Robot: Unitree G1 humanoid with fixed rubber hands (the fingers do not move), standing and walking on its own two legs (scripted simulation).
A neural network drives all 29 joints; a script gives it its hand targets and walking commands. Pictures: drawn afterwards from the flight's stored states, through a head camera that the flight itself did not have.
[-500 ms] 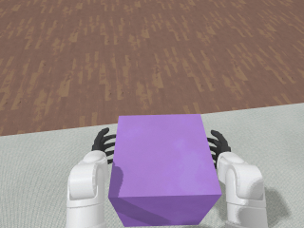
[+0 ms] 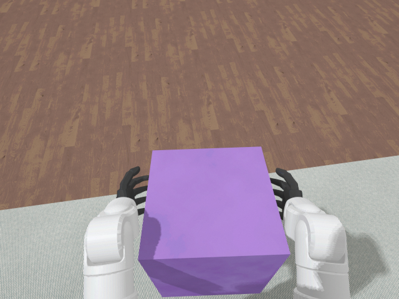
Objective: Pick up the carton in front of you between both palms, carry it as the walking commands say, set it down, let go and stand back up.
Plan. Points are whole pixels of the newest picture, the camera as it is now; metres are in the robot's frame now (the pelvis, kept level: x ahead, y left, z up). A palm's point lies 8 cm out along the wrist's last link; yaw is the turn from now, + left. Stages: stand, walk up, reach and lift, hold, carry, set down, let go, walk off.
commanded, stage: carry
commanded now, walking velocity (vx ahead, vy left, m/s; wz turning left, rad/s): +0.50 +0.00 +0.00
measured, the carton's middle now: (209, 225) +0.27 +0.00 +0.01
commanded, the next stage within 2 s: none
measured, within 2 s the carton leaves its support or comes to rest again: neither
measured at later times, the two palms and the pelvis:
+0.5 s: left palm (143, 90) +0.63 +0.16 +0.10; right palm (251, 91) +0.61 -0.14 +0.10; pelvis +0.35 +0.02 +0.00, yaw -3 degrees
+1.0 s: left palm (163, 11) +1.03 +0.12 +0.17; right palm (243, 14) +1.03 -0.18 +0.16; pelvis +0.68 -0.03 +0.00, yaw -1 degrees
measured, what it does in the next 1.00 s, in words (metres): walks ahead: left foot, then right foot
